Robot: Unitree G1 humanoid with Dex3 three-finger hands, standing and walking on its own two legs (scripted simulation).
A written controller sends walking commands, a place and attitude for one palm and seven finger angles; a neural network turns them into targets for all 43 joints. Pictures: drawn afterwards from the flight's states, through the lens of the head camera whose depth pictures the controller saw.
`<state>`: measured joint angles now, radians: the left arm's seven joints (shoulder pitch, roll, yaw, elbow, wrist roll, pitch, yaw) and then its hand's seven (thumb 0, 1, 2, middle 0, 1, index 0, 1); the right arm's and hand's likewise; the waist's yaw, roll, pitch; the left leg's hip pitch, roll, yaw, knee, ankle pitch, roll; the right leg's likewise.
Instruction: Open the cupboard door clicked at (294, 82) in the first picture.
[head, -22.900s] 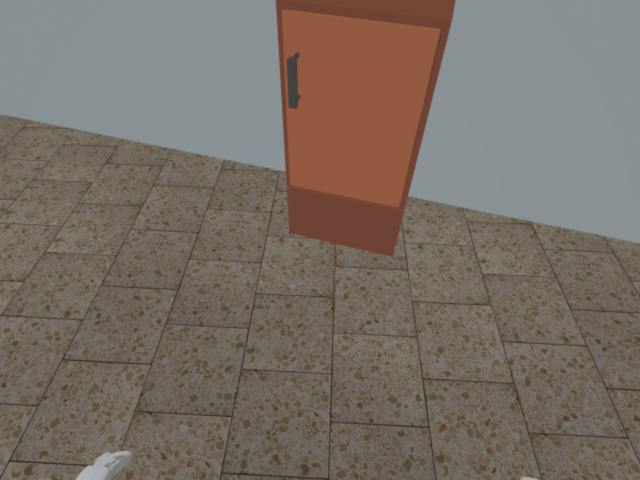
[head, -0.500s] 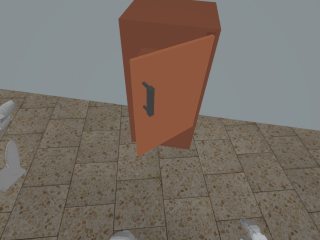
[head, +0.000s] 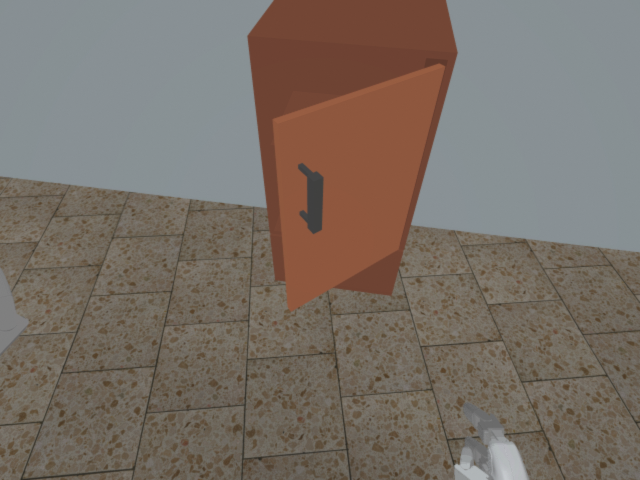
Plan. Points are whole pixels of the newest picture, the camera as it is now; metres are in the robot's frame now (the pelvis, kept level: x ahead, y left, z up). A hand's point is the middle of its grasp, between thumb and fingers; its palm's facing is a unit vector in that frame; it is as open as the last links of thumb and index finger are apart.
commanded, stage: stop stepping back and stand still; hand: left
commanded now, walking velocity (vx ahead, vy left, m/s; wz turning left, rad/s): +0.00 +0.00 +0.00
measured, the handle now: (309, 198) +0.63 +0.05 -0.04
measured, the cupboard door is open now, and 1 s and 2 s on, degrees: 44 44 44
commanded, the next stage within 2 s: let the arm hang, fingers relaxed in 1.02 s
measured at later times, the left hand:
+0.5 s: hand (24, 324) +0.21 +0.28 +0.17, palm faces +0.35 -0.78 -0.52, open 7.4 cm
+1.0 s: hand (10, 358) +0.19 +0.28 +0.16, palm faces +0.37 -0.79 -0.49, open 7.4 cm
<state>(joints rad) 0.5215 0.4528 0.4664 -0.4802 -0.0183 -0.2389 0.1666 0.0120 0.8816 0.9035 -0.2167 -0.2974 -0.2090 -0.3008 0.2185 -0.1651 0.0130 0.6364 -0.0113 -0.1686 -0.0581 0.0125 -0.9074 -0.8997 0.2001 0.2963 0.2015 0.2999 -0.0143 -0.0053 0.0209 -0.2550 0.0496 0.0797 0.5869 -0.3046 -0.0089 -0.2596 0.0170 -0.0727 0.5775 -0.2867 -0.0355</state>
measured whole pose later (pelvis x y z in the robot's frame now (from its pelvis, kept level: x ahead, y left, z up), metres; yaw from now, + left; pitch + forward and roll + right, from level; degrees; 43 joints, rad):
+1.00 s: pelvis -0.02 +0.02 +0.02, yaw -1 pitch +0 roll -1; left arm 0.55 0.39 0.38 -0.41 -0.03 -0.19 0.15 0.01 0.88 0.90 -0.22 -0.30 -0.21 -0.30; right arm 0.21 -0.21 0.00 0.62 -0.01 -0.11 -0.07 0.01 -0.91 -0.90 0.20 0.30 0.20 0.30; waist -0.01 0.03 0.03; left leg -0.23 0.01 0.06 0.40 -0.18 0.02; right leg -0.21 0.02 -0.05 0.33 -0.13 -0.02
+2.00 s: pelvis -0.02 +0.00 +0.01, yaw +0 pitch -2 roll +0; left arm 0.24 0.14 0.02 1.13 0.01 0.00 0.03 0.00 0.91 0.90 -0.20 -0.29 -0.20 -0.30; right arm 0.31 -0.12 0.01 1.14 -0.03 0.02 -0.02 0.00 -0.91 -0.90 0.20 0.30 0.20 0.30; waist -0.01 0.02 0.04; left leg -0.19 0.01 0.03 0.42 -0.19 0.00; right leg -0.20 0.02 -0.08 0.42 -0.19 -0.05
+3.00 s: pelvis +0.01 +0.01 +0.02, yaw +0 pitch -1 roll +0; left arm 0.24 0.15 0.02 1.14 0.01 -0.01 0.03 0.00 0.90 0.90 -0.20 -0.29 -0.20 -0.30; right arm 0.25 -0.14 0.00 1.14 -0.03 0.00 -0.03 0.00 -0.92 -0.90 0.20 0.30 0.20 0.30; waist -0.01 0.01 0.06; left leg -0.16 0.00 0.04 0.39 -0.21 0.01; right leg -0.17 0.01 -0.06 0.40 -0.21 -0.03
